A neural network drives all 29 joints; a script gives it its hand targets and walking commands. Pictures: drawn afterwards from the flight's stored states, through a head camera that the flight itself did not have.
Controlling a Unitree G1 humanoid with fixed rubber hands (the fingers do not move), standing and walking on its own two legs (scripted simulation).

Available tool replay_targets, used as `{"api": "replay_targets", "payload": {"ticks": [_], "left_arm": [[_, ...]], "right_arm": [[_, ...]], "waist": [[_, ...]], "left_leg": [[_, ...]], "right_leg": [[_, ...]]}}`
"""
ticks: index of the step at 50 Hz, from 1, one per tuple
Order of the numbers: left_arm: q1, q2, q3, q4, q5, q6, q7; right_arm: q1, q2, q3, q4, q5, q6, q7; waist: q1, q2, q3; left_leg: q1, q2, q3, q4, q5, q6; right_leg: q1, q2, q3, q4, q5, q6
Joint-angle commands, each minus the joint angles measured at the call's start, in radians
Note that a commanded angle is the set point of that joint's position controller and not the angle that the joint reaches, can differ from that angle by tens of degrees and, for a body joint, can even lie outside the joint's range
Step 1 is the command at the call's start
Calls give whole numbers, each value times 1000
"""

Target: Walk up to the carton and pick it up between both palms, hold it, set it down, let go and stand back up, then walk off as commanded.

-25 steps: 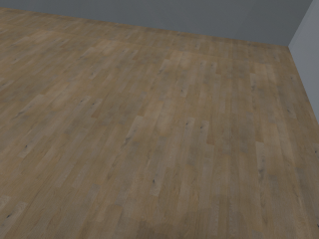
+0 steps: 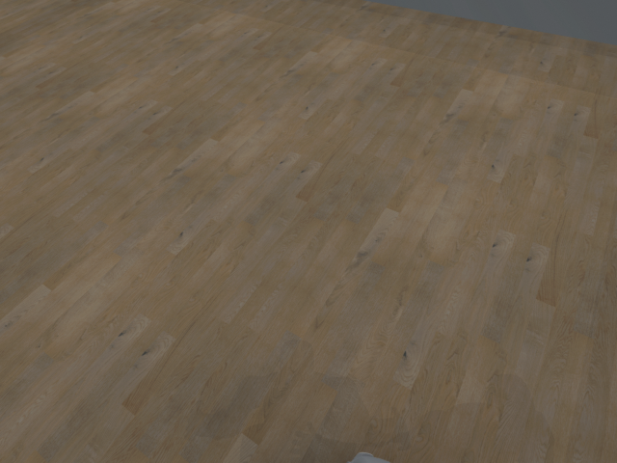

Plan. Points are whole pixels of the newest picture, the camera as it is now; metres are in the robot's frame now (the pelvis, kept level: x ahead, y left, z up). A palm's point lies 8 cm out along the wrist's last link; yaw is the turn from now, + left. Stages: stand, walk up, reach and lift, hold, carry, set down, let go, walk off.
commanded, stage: walk up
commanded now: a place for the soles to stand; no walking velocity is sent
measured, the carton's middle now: out of the picture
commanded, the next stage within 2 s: none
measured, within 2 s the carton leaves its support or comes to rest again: neither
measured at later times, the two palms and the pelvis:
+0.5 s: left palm out of the picture +0.07 +0.32 -0.07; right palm (502, 420) +0.21 -0.26 -0.12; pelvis +0.06 +0.00 +0.01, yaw +14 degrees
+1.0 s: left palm out of the picture -0.01 +0.30 -0.09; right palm (422, 321) +0.36 -0.18 -0.13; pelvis +0.12 +0.01 +0.00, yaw +32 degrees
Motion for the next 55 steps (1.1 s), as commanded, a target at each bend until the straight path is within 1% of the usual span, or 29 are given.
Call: {"api": "replay_targets", "payload": {"ticks": [1,4,5,8,9,10,11,12,14,15,16,18,19,21,23,24,26,27,28,29,31,33,35,36,39,42,50,53,55], "left_arm": [[197,349,74,-41,-5,-37,82],[-68,254,52,-107,22,-23,66],[-100,246,56,-118,11,-23,64],[-248,264,88,-163,40,-5,44],[-285,246,88,-176,40,-6,41],[-251,259,89,-170,13,-17,28],[-158,244,75,-158,2,-17,24],[-90,204,70,-155,-12,-11,21],[-79,228,65,-141,-9,-26,16],[-10,272,90,-139,-32,-30,13],[103,281,94,-114,-23,-38,9],[324,403,116,-9,18,-55,38],[197,376,105,-45,17,-45,54],[2,367,110,-123,31,-41,49],[-185,346,108,-177,31,-34,41],[-314,341,127,-206,46,-13,35],[-322,300,134,-224,44,-14,32],[-265,267,102,-187,25,-16,27],[-182,209,95,-178,7,-12,16],[-73,165,57,-173,-11,-12,7],[27,234,70,-159,-10,-41,-1],[55,253,87,-197,-35,-30,-7],[214,310,85,-82,10,-41,1],[281,347,98,-60,22,-44,24],[34,379,105,-145,45,-53,35],[-37,329,82,-159,36,-64,27],[125,351,103,-173,33,-62,13],[143,369,108,-159,46,-64,3],[58,402,122,-158,41,-69,-10]], "right_arm": [[-64,-173,-23,-199,12,1,1],[1,-254,-59,-115,18,25,21],[47,-270,-69,-86,22,22,30],[319,-227,-87,-16,42,18,36],[393,-225,-87,-15,44,23,29],[402,-216,-110,6,38,22,11],[321,-202,-105,-23,24,23,-5],[134,-186,-93,-86,10,12,-9],[-12,-235,-94,-115,15,12,-14],[-141,-319,-100,-171,2,-6,-11],[-274,-319,-104,-202,-3,-18,-9],[-237,-124,-17,-196,1,8,-9],[-146,-134,-26,-176,0,24,-12],[3,-238,-80,-140,5,32,16],[201,-249,-99,-51,14,44,24],[320,-270,-116,-44,21,41,15],[437,-260,-113,-17,57,42,13],[412,-244,-136,18,54,28,-4],[287,-247,-124,-26,39,13,-13],[103,-221,-106,-78,23,-5,-29],[-190,-230,-87,-174,21,7,-19],[-462,-299,-90,-239,-9,-6,-15],[-416,-225,-62,-264,5,1,-5],[-287,-142,-36,-259,10,-4,-1],[-106,-235,-75,-201,16,-2,14],[-119,-272,-89,-134,26,11,38],[-250,-215,-56,-159,32,13,41],[-285,-223,-58,-153,23,11,42],[-207,-241,-61,-121,43,1,37]], "waist": [[97,-198,-244],[-17,-229,-67],[-43,-304,0],[-192,-383,18],[-265,-303,-11],[-294,-63,-105],[-261,224,-159],[-167,311,-151],[-63,276,-145],[2,374,-86],[88,376,-66],[188,-102,-205],[141,-55,-134],[26,-127,-41],[-76,-331,91],[-189,-408,77],[-278,-274,10],[-314,28,-95],[-261,421,-89],[-141,437,-90],[9,274,-58],[116,394,72],[172,151,-10],[173,-161,-107],[51,-77,-125],[9,-115,-45],[90,-122,18],[114,-75,17],[31,-70,-71]], "left_leg": [[-352,88,-20,374,-176,-86],[-201,214,22,351,-49,-75],[-132,217,26,309,-48,-84],[246,238,134,107,-61,-65],[322,229,219,-88,-31,3],[358,209,167,-170,178,63],[339,214,52,-162,331,73],[411,292,-133,-155,441,136],[126,384,-297,-63,544,130],[-133,500,-543,-98,335,155],[-331,478,-541,-79,160,111],[-507,144,-82,448,-146,-81],[-457,237,-109,478,-133,-85],[-235,243,-22,423,-96,-98],[27,233,77,322,-95,-101],[208,253,200,239,-134,-99],[400,273,271,-56,-55,-3],[513,273,79,-92,140,90],[501,382,-171,-164,289,182],[499,460,-407,-170,359,223],[-206,415,-355,-118,174,87],[-623,462,-437,-198,-83,35],[-576,224,-150,80,-105,-67],[-560,131,-107,435,-157,-42],[-433,284,-129,578,-80,-85],[-350,328,-109,586,-7,-106],[-436,390,49,397,-67,-111],[-363,404,87,289,-120,-102],[-153,365,123,75,-191,-79]], "right_leg": [[699,-399,419,-644,636,105],[354,-245,166,-731,288,160],[311,-186,80,-753,298,265],[92,-33,-169,-632,824,395],[103,67,-263,-324,1006,407],[164,94,-199,93,987,258],[196,57,-86,375,620,93],[9,74,-21,302,-5,49],[166,29,138,82,-172,-1],[278,-31,322,-78,-191,-23],[505,-51,405,-302,-128,-59],[776,-403,419,-634,207,50],[599,-472,394,-663,212,100],[348,-349,238,-813,74,258],[149,-199,-27,-866,405,540],[49,-128,-136,-809,666,524],[19,65,-271,-285,957,437],[-35,109,-179,229,723,217],[-164,93,-58,641,80,132],[-292,110,108,595,-239,73],[251,-5,328,350,-218,-76],[526,-89,405,-86,-200,-108],[687,-83,223,-532,79,-60],[703,-278,454,-552,170,18],[508,-428,473,-639,1,-69],[399,-342,303,-649,-5,34],[594,-335,84,-487,553,-41],[584,-376,53,-435,484,-111],[561,-295,-53,-240,627,-148]]}}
